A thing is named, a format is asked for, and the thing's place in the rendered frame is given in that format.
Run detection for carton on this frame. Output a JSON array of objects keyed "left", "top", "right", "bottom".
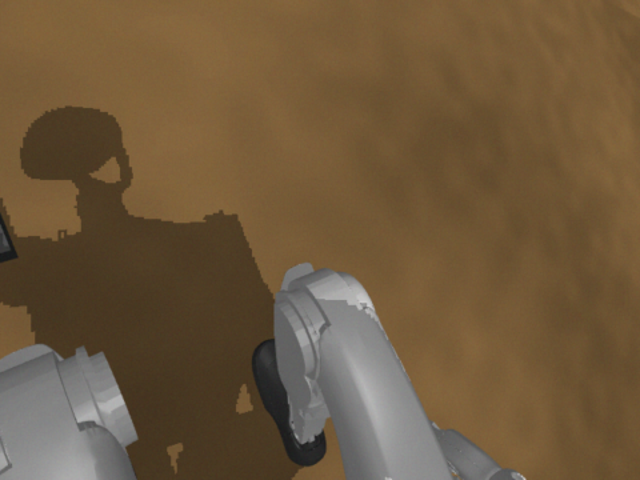
[{"left": 0, "top": 213, "right": 18, "bottom": 263}]

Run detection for right robot foot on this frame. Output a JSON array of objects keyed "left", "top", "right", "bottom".
[{"left": 252, "top": 339, "right": 326, "bottom": 466}]

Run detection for right robot hand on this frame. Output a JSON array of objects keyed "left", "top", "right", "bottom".
[{"left": 429, "top": 420, "right": 503, "bottom": 480}]

